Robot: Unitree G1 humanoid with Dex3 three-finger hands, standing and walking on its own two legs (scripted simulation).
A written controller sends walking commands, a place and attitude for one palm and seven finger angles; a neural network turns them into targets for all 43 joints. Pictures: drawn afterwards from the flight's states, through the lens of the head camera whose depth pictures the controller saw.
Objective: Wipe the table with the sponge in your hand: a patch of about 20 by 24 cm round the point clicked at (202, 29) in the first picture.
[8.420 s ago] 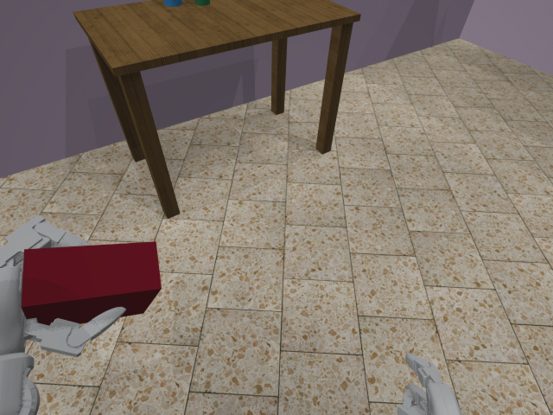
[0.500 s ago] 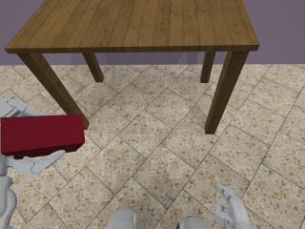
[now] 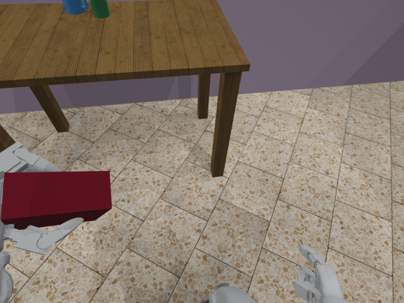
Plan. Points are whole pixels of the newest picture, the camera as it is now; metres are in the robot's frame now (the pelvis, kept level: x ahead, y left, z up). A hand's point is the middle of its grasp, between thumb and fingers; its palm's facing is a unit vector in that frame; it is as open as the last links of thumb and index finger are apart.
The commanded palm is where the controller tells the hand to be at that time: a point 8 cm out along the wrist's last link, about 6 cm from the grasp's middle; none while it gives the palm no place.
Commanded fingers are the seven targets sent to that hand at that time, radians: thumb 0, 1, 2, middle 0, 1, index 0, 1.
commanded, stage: turn to face it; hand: left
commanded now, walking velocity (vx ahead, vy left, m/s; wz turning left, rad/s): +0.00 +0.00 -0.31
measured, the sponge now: (73, 200) +0.23 +0.21 +0.15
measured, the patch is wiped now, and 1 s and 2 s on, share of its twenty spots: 0.00 0.00 0.00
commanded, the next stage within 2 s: take the last steps up to it in 0.12 s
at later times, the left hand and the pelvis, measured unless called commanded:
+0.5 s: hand (115, 207) +0.21 +0.14 +0.18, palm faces +0.19 -0.81 -0.55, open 9.7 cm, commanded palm +0.15 +0.20 +0.18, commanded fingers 0.00 0.10 1.30 -1.20 -1.60 -1.20 -1.60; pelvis -0.04 -0.06 +0.01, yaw -7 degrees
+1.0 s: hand (118, 184) +0.25 +0.15 +0.17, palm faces +0.29 -0.81 -0.50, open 9.7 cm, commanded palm +0.19 +0.20 +0.18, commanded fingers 0.00 0.10 1.30 -1.20 -1.60 -1.20 -1.60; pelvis +0.01 -0.07 +0.01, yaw -4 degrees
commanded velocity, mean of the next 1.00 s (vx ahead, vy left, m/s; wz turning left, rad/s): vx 0.24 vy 0.12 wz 0.01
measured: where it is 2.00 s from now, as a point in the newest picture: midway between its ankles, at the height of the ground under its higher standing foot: (195, 295)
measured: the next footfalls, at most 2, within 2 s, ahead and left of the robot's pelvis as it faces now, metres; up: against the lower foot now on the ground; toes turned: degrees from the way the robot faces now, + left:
right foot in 0.20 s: +0.04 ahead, -0.16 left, +0.00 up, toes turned -9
left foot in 0.56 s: +0.01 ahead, +0.05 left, +0.00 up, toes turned -1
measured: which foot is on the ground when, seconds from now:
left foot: down 0.00-0.20, up 0.22-0.54, down 0.56-0.84, up 0.86-1.00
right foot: up 0.00-0.18, down 0.20-0.56, up 0.58-0.80, down 0.82-1.00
